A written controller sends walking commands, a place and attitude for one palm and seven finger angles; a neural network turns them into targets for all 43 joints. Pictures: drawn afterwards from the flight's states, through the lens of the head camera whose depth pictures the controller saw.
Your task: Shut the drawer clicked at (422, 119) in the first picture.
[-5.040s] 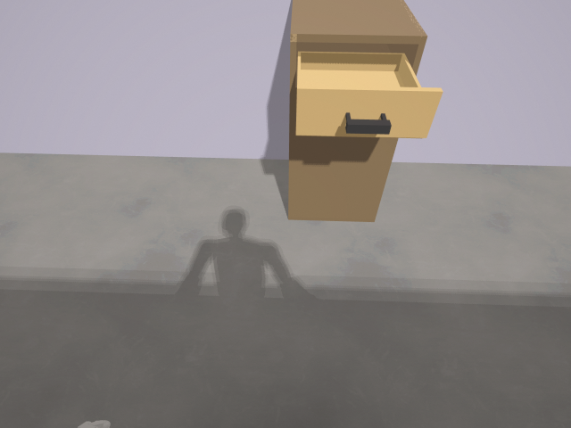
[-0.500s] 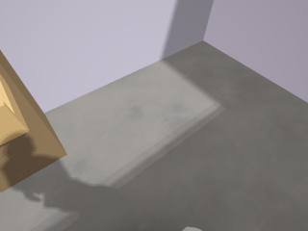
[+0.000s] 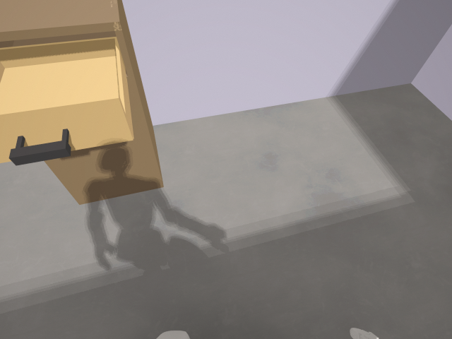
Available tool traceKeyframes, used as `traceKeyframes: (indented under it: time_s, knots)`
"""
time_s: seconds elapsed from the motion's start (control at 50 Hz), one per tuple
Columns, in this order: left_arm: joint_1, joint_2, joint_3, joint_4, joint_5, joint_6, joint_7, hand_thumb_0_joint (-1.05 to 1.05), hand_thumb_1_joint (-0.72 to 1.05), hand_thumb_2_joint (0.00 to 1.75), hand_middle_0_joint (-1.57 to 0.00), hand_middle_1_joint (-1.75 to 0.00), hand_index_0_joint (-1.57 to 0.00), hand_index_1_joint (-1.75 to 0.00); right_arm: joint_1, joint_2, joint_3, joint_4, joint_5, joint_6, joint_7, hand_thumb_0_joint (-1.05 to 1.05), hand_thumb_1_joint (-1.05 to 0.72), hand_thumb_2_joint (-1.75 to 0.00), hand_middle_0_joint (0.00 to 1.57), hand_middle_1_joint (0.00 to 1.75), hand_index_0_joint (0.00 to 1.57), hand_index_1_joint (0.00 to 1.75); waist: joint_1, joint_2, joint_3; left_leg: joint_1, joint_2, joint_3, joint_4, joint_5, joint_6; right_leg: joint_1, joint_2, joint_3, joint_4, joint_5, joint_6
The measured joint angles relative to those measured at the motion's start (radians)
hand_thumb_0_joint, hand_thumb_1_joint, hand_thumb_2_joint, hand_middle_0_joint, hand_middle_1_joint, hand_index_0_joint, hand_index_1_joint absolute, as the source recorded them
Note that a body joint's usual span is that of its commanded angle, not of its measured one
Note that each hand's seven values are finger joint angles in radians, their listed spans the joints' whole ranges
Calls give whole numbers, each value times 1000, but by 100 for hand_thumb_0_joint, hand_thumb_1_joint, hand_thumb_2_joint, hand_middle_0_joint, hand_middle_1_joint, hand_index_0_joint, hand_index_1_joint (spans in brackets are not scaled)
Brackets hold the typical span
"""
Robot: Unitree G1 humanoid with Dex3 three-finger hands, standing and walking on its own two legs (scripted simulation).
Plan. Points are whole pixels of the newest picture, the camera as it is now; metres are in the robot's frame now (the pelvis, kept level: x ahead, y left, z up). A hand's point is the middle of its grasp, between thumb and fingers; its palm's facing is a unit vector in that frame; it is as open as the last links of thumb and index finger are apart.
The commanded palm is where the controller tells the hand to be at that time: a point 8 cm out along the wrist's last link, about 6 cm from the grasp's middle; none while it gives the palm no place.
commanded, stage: turn to face it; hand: left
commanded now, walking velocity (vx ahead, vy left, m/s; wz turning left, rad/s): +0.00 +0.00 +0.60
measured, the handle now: (42, 144) +0.46 +0.46 -0.01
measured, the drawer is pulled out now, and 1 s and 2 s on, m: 0.29 0.29 0.29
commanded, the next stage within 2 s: take the last steps up to it in 0.56 s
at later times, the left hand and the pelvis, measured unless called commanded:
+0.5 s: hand out of the picture +0.09 +0.22 -0.14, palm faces +0.24 -0.93 -0.29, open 7.4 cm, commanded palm none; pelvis +0.01 -0.01 +0.00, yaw +13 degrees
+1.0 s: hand out of the picture -0.13 +0.19 -0.17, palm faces +0.49 -0.85 -0.21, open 7.4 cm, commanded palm none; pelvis +0.03 +0.05 +0.00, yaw +23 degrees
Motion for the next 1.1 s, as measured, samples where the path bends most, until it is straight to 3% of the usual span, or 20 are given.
traceKeyframes:
  time_s: [0.04, 0.1, 0.14, 0.2, 0.34, 0.42, 0.46, 0.48, 0.5, 0.56, 0.62, 0.68, 0.8, 0.9, 0.96, 1.0, 1.04, 1.1]
  knots:
    - [12, 20, 12, 4, -8, 8, -3, 1, 90, 90, -21, -30, -20, -30, -3, 3, 6, -15, -3, -19, 1, 1, -91, -90, 20, 30, 20, 30, 1, -11, -5, 50, -10, 10, -127, 119, 36, -39, -25, -5, 91, -36, 19]
    - [-6, 57, 29, 27, -12, 43, 5, 1, 90, 90, -21, -30, -20, -30, -9, 26, 20, -25, -1, -44, -7, 1, -91, -90, 20, 30, 20, 30, 2, -29, 5, 36, -25, -7, -85, 68, 86, -155, 7, 123, 369, -198, 41]
    - [-27, 71, 37, 36, -14, 52, 6, 1, 91, 90, -21, -30, -20, -30, 4, 38, 27, -27, -4, -49, -18, 0, -91, -90, 20, 30, 20, 30, -5, -21, 5, 50, -28, -32, -114, 70, 91, -213, 38, 172, 494, -173, 49]
    - [-59, 81, 42, 25, -16, 44, 1, 1, 91, 90, -20, -30, -19, -30, 26, 49, 35, -17, -4, -49, -26, 0, -90, -90, 20, 30, 20, 30, -9, -10, 4, 81, -40, -64, -181, 112, 89, -259, 60, 211, 545, -97, 58]
    - [-120, 61, 30, -10, -21, 36, 3, 1, 91, 90, -20, -30, -19, -30, 79, 57, 36, 9, -8, -39, -28, 0, -90, -90, 20, 30, 20, 30, -35, 24, -11, 112, -69, -125, -248, 155, 91, -234, 101, 242, 390, -79, 62]
    - [-142, 34, 17, -24, -25, 29, 5, 1, 91, 90, -20, -30, -19, -30, 102, 50, 28, 23, -13, -28, -29, 0, -90, -90, 21, 30, 20, 30, -55, 48, -18, 101, -83, -153, -229, 149, 79, -163, 134, 238, 232, -83, 46]
    - [-142, 19, 10, -31, -27, 18, 5, 1, 91, 90, -20, -30, -19, -30, 114, 44, 23, 30, -11, -24, -30, 1, -90, -90, 21, 30, 20, 30, -59, 61, -25, 85, -90, -166, -200, 136, 68, -104, 152, 229, 110, -21, 36]
    - [-136, 15, 4, -37, -26, 8, 5, 1, 91, 90, -20, -30, -19, -30, 123, 42, 20, 32, -8, -23, -30, 1, -90, -90, 21, 30, 20, 30, -59, 60, -32, 71, -98, -170, -174, 123, 60, -62, 152, 226, 20, 37, 31]
    - [-133, 5, 1, -35, -21, -3, 8, 1, 91, 90, -20, -30, -19, -30, 125, 35, 16, 36, -3, -22, -30, 1, -90, -90, 20, 30, 20, 30, -58, 73, -32, 49, -95, -172, -124, 97, 57, -50, 158, 216, -4, 52, -4]
    - [-112, -24, -17, -31, -15, -13, 7, 1, 91, 90, -20, -30, -20, -30, 132, 20, 0, 53, -4, -4, -31, 1, -90, -90, 20, 30, 20, 30, -65, 98, -36, -45, -96, -164, 153, -65, 44, -39, 150, 178, 8, 21, -67]
    - [-80, -44, -20, -17, -14, -10, 8, 1, 91, 90, -21, -30, -20, -30, 132, 9, -6, 70, -7, 4, -23, 1, -91, -90, 20, 30, 20, 30, -61, 99, -41, -110, -71, -136, 367, -19, 28, -5, 138, 157, -42, 37, -72]
    - [-53, -53, -20, 3, -13, -14, 10, 1, 90, 90, -21, -30, -20, -30, 130, 7, -5, 81, -8, 3, -21, 1, -91, -90, 20, 30, 20, 30, -56, 88, -40, -123, -39, -122, 417, 23, 9, 18, 125, 137, -81, 55, -72]
    - [17, -49, -11, 55, -5, -36, 4, 1, 91, 90, -21, -30, -20, -30, 115, 11, 6, 104, -11, 1, -16, 1, -91, -90, 20, 30, 20, 30, -19, 61, -43, -70, 4, -87, 273, 10, -2, 50, 101, 103, -124, 66, -57]
    - [95, -25, 0, 117, 4, -46, -2, 1, 91, 90, -21, -30, -20, -30, 78, 22, 15, 101, -10, -13, -3, 1, -91, -90, 20, 30, 20, 30, 24, 34, -53, -22, 9, -36, 102, -6, 22, 78, 77, 80, -148, 64, -28]
    - [143, -3, 8, 159, 3, -36, -3, 1, 91, 90, -21, -30, -20, -30, 57, 36, 26, 80, -8, -39, 0, 1, -91, -90, 20, 30, 20, 30, 45, 13, -63, 49, 0, 0, -81, 34, 41, 83, 57, 80, -126, 42, -1]
    - [176, 4, 12, 185, -1, -23, -6, 1, 91, 90, -21, -30, -20, -30, 51, 40, 32, 61, -9, -70, -5, 1, -91, -90, 20, 30, 20, 30, 43, 15, -73, 102, -4, 9, -193, 72, 61, 56, 51, 87, -41, -25, 0]
    - [177, 12, 12, 214, -2, 1, -6, 1, 91, 90, -20, -30, -20, -30, 48, 63, 41, 55, -12, -93, -17, 0, -91, -90, 20, 30, 20, 30, 40, -5, -65, 109, -21, 29, -157, 73, 91, -20, 53, 147, 164, -134, -17]
    - [154, 14, 11, 232, -1, 11, -13, 1, 91, 90, -20, -30, -19, -30, 91, 93, 57, 62, -10, -109, -33, 0, -91, -90, 20, 30, 20, 30, 23, -5, -70, 172, -34, 37, -219, 81, 112, -151, 74, 180, 433, -88, -34]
